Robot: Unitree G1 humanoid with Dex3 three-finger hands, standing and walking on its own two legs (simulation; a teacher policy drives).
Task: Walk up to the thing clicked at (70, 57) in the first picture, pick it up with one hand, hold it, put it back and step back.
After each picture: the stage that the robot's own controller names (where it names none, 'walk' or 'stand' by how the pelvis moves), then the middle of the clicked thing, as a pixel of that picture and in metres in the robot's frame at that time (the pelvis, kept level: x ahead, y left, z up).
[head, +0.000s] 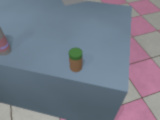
stand; (75, 60) +0.56 +0.06 -0.10
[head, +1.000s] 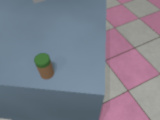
stand; (44, 66) +0.47 +0.21 -0.08
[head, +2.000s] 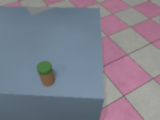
stand; (46, 74) +0.47 +0.20 -0.10
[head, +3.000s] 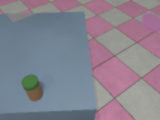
stand; (33, 88) +0.40 +0.23 -0.10
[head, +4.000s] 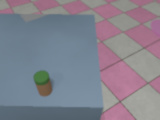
stand; (43, 83) +0.43 +0.21 -0.11
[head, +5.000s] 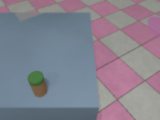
stand; (38, 84) +0.43 +0.22 -0.11
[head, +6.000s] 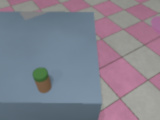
stand; (42, 80) +0.45 +0.22 -0.11
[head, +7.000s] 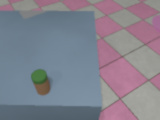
stand; (41, 82) +0.43 +0.21 -0.11
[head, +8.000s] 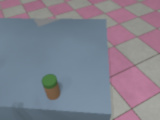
rise first; (51, 87) +0.42 +0.19 -0.10
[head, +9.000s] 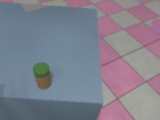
go down; (42, 76) +0.45 +0.18 -0.09
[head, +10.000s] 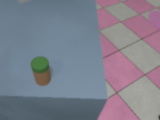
go down; (41, 71) +0.44 +0.17 -0.04
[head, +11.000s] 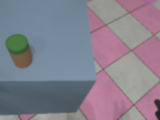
close in; (20, 52) +0.46 +0.19 -0.02
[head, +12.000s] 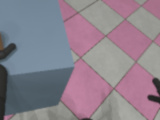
close; out of the picture +0.50 +0.19 +0.02
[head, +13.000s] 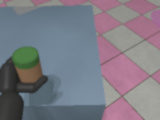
lift; (29, 69) +0.34 +0.17 +0.13
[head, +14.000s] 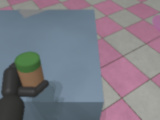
hold; (31, 74) +0.33 +0.17 +0.12
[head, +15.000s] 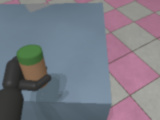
hold; (34, 67) +0.33 +0.17 +0.13
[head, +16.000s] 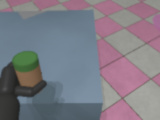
hold; (29, 73) +0.32 +0.17 +0.13
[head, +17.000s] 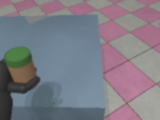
crouch; (22, 69) +0.32 +0.19 +0.15
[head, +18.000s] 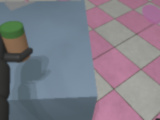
lower; (16, 42) +0.44 +0.21 +0.13
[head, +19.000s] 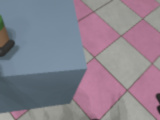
lower; out of the picture +0.49 +0.21 +0.04
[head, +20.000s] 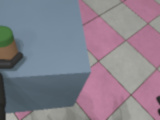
lower; (5, 47) +0.46 +0.20 +0.02
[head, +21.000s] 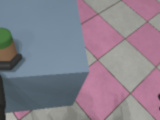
lower; (4, 49) +0.46 +0.20 +0.01
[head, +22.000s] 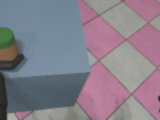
lower; (6, 48) +0.46 +0.20 +0.02
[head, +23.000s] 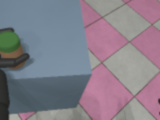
open; (11, 51) +0.45 +0.19 +0.01
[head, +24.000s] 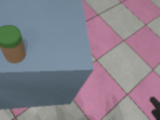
sink last; (12, 45) +0.46 +0.19 +0.01
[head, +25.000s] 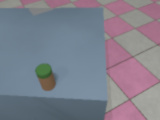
sink last; (46, 77) +0.44 +0.20 -0.05
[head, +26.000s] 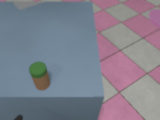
walk; (40, 76) +0.43 +0.20 -0.05
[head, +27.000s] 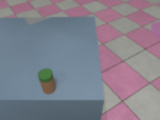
stand; (47, 81) +0.47 +0.18 -0.09
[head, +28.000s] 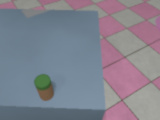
stand; (44, 87) +0.40 +0.18 -0.11
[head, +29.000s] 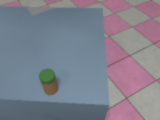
withdraw; (49, 82) +0.43 +0.17 -0.09
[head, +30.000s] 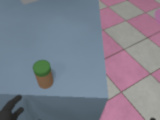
withdraw; (43, 74) +0.43 +0.17 -0.05
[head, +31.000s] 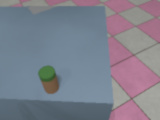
sink last; (49, 80) +0.42 +0.17 -0.05
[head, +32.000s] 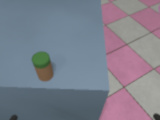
stand; (43, 67) +0.45 +0.17 -0.02
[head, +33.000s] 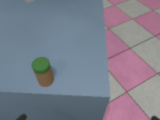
stand; (43, 72) +0.43 +0.18 -0.03
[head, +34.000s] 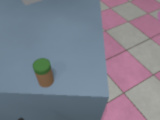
stand; (44, 73) +0.43 +0.17 -0.03
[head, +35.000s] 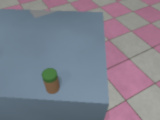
stand; (51, 81) +0.44 +0.16 -0.10
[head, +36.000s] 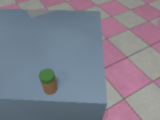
stand; (48, 82) +0.44 +0.17 -0.11
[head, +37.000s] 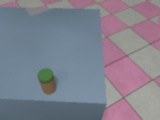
stand; (47, 82) +0.43 +0.18 -0.11
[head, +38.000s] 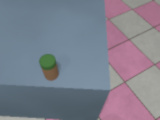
walk; (49, 67) +0.45 +0.16 -0.10
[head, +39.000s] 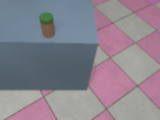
walk; (47, 25) +0.70 +0.17 -0.09
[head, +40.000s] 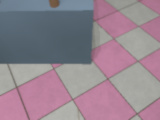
stand; out of the picture +1.02 +0.25 -0.08
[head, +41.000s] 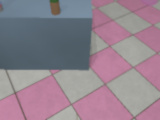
stand; (54, 5) +1.05 +0.22 -0.09
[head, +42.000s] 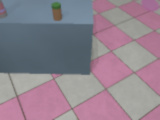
stand; (56, 11) +1.05 +0.20 -0.11
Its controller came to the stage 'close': yes
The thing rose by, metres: 0.25
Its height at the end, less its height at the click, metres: +0.00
